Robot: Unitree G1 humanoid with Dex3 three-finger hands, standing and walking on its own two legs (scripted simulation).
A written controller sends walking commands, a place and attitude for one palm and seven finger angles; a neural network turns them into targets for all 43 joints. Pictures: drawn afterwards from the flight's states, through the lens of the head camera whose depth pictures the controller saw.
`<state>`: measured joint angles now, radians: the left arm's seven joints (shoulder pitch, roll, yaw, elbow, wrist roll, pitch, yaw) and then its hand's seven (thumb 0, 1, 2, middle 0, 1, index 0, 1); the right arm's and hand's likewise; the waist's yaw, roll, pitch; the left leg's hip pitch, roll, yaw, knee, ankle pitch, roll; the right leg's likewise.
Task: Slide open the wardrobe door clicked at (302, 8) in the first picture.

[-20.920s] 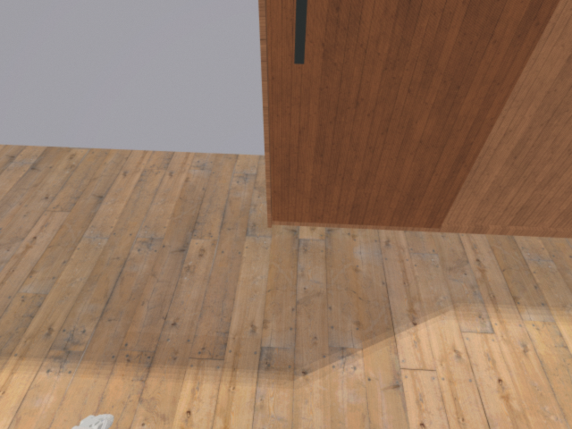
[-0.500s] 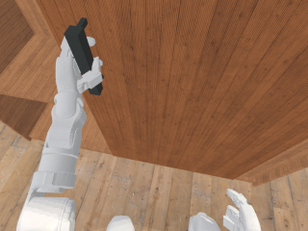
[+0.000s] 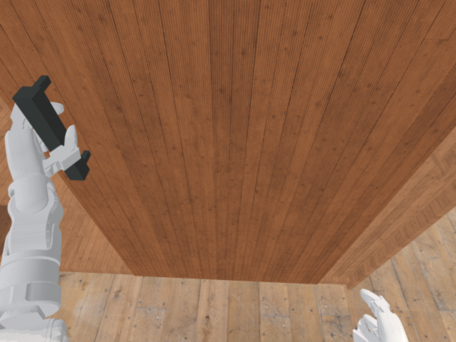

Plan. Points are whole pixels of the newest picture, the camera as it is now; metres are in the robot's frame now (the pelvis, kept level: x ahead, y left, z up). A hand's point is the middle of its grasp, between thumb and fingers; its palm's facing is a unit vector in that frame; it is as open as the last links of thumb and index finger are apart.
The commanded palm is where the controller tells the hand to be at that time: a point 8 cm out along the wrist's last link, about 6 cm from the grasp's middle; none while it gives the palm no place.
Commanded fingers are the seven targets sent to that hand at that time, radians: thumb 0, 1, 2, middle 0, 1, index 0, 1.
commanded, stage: stop walking and hold the door there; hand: left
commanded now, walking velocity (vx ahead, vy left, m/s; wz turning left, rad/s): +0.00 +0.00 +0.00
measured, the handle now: (63, 131) +0.41 +0.32 +0.14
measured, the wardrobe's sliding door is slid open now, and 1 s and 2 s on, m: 0.60 0.60 0.60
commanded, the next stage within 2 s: none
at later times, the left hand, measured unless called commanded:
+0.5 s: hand (69, 146) +0.37 +0.29 +0.14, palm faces +0.52 -0.83 -0.19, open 6.6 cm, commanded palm +0.33 +0.32 +0.13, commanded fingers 0.00 0.90 0.90 -0.45 -1.40 -0.45 -1.40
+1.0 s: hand (67, 148) +0.37 +0.30 +0.14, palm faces +0.44 -0.86 -0.24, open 6.4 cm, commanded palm +0.33 +0.34 +0.13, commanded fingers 0.00 0.90 0.90 -0.45 -1.40 -0.45 -1.40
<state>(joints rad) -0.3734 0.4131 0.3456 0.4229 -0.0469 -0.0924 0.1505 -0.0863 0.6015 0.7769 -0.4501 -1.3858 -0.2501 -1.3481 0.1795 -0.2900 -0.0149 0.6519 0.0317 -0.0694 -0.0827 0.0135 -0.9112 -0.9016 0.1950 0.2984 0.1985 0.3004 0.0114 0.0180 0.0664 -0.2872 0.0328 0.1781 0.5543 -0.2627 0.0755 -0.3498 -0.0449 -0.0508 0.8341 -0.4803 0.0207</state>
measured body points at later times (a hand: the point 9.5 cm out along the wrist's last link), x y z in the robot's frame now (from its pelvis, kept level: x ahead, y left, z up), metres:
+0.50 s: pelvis -0.04 -0.02 +0.00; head -0.03 -0.02 +0.45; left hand +0.34 +0.33 +0.16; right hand +0.05 -0.32 -0.09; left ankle +0.03 +0.07 -0.73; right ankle -0.04 -0.14 -0.73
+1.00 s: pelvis -0.04 +0.01 +0.00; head -0.03 +0.00 +0.45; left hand +0.34 +0.34 +0.16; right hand +0.06 -0.28 -0.11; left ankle +0.02 +0.09 -0.73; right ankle -0.04 -0.14 -0.73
